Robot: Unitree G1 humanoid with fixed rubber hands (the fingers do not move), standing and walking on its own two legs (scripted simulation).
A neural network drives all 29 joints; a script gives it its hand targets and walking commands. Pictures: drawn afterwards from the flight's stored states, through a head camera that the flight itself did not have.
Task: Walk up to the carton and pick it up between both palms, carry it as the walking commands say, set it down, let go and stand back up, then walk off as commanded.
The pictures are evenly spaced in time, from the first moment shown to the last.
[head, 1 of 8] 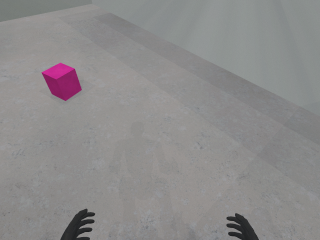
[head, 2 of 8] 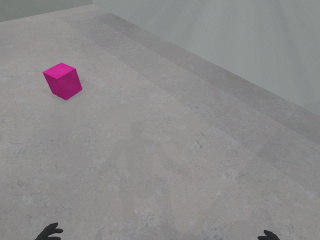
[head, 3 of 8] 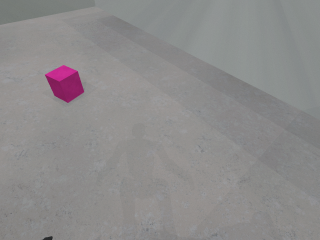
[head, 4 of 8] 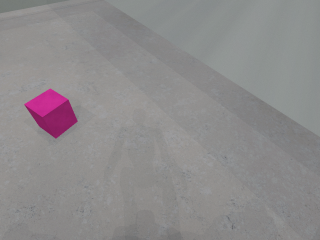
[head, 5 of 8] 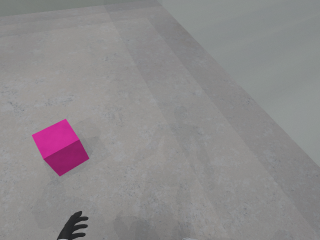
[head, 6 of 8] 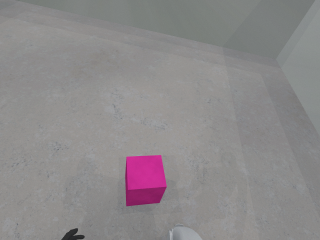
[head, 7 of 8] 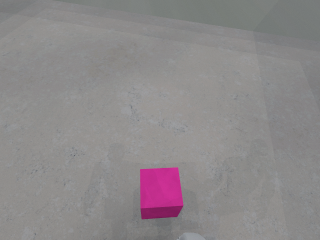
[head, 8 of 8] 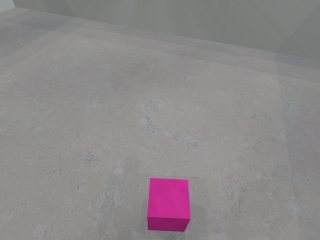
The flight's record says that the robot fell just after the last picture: no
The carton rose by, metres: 0.00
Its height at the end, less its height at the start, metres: +0.00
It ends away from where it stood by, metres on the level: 0.00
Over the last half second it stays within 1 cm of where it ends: yes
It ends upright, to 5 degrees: yes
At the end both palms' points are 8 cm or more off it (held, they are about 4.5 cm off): yes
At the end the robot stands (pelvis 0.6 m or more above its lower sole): yes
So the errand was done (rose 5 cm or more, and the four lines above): no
